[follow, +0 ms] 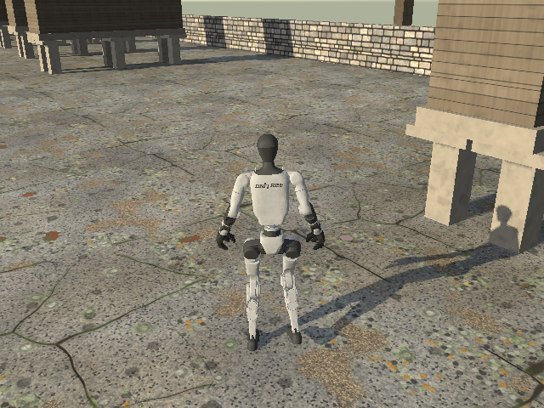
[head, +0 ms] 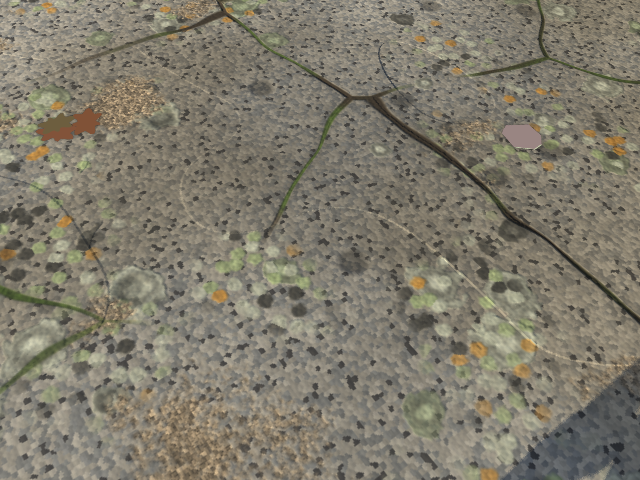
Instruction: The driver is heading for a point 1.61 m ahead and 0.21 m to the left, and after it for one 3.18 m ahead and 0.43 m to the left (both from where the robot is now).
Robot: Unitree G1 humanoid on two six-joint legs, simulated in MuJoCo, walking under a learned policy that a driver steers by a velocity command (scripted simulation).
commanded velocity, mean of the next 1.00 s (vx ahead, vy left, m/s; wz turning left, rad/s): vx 0.00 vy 0.00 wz -0.06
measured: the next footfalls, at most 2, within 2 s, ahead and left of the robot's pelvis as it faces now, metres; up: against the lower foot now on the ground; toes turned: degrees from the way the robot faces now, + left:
right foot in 0.18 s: +0.02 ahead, -0.15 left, +0.00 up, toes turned +2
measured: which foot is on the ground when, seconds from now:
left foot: down 0.00-1.00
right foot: up 0.00-0.16, down 0.18-1.00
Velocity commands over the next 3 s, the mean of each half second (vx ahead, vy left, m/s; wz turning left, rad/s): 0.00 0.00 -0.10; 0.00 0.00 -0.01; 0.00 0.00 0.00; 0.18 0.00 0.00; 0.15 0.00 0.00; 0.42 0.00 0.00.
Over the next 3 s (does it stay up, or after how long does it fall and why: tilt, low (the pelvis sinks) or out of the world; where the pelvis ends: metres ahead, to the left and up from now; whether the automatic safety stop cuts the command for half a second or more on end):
stays up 0.39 -0.01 -0.01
